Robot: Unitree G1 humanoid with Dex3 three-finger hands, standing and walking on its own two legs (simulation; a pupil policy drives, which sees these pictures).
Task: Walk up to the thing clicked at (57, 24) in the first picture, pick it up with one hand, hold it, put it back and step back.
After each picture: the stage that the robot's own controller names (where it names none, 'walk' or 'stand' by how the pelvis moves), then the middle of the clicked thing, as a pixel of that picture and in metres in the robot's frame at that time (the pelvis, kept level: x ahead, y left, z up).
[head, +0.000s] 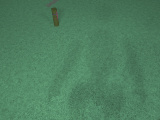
stand; (55, 17) +1.80 +0.37 -0.65
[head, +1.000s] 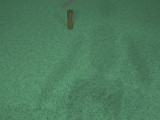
walk; (70, 20) +1.67 +0.15 -0.64
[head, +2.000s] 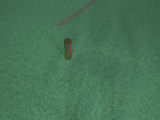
walk; (67, 49) +1.10 +0.14 -0.65
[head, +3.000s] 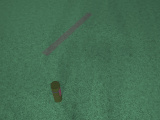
walk; (56, 92) +0.63 +0.20 -0.65
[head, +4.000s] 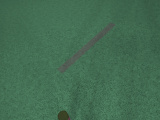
walk; out of the picture +0.40 +0.23 -0.64
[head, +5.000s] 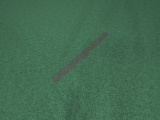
stand; out of the picture +0.35 +0.19 -0.65
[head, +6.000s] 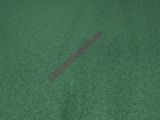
stand; out of the picture +0.35 +0.20 -0.66
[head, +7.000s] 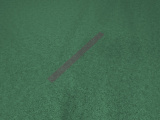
stand; out of the picture +0.34 +0.20 -0.66
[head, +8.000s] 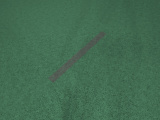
stand; out of the picture +0.34 +0.20 -0.66
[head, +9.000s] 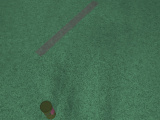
go down; (48, 110) +0.37 +0.21 -0.59
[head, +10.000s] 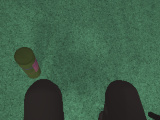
go down; (29, 65) +0.41 +0.25 -0.26
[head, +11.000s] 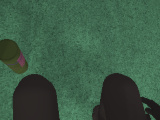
close in; (14, 59) +0.40 +0.26 -0.22
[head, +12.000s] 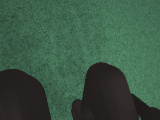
close; out of the picture +0.37 +0.29 -0.15
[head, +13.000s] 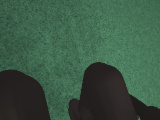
lift; out of the picture +0.37 +0.29 -0.15
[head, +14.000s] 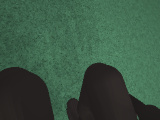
lift; out of the picture +0.35 +0.28 -0.16
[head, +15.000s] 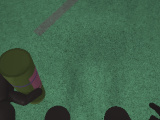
lift; (27, 82) +0.32 +0.19 +0.03
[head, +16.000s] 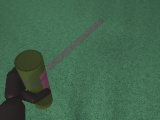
hold; (37, 84) +0.32 +0.17 +0.05
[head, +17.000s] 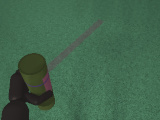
hold; (40, 86) +0.32 +0.16 +0.03
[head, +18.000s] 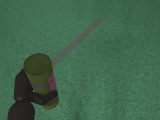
crouch; (44, 86) +0.32 +0.15 +0.03
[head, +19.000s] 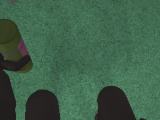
crouch; (15, 52) +0.42 +0.22 -0.06
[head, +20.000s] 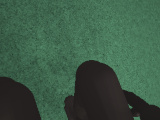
lower; out of the picture +0.40 +0.31 -0.16
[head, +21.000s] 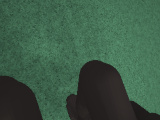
lower; out of the picture +0.41 +0.31 -0.16
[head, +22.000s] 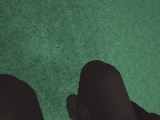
lower; out of the picture +0.40 +0.31 -0.16
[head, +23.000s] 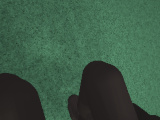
lower; out of the picture +0.39 +0.31 -0.16
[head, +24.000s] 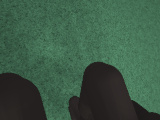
draw back; out of the picture +0.38 +0.28 -0.16
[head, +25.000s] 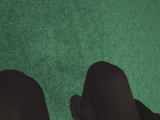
stand; out of the picture +0.38 +0.28 -0.16
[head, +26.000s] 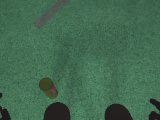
walk; (49, 89) +0.39 +0.21 -0.44
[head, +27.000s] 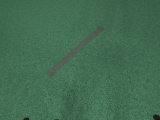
stand; out of the picture +0.36 +0.19 -0.60
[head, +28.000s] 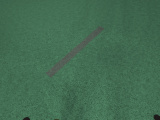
stand; out of the picture +0.36 +0.19 -0.60
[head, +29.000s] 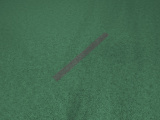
stand; out of the picture +0.37 +0.18 -0.65
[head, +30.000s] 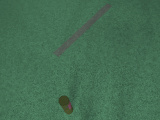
walk; (66, 105) +0.42 +0.19 -0.63
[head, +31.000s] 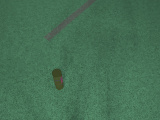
walk; (58, 80) +0.63 +0.18 -0.64
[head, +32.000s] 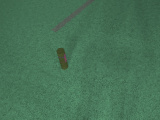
stand; (62, 59) +0.92 +0.27 -0.64
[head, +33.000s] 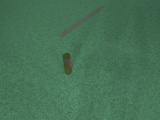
stand; (67, 64) +0.95 +0.18 -0.65
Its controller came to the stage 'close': yes
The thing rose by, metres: 0.67
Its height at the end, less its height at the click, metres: +0.00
